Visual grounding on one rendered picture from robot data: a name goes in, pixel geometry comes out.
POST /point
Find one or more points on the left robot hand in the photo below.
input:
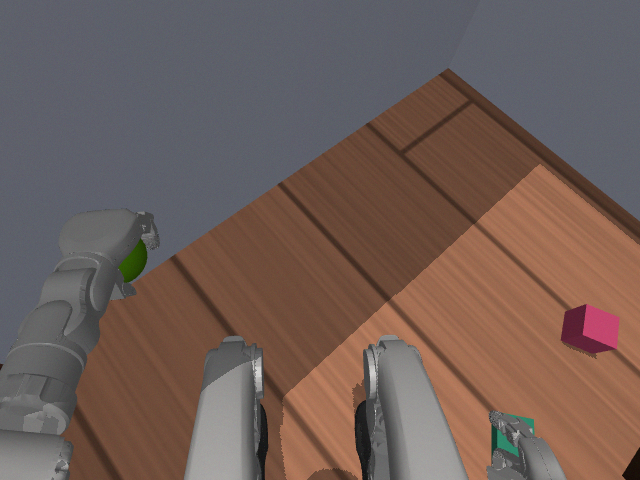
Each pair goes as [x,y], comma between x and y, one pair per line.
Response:
[112,234]

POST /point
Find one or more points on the left robot arm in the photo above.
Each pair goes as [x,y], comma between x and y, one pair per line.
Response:
[39,378]

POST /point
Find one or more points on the right robot hand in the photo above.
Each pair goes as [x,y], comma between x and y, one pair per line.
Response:
[536,460]

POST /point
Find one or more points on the right robot foot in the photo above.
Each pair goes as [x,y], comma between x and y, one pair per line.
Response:
[363,444]

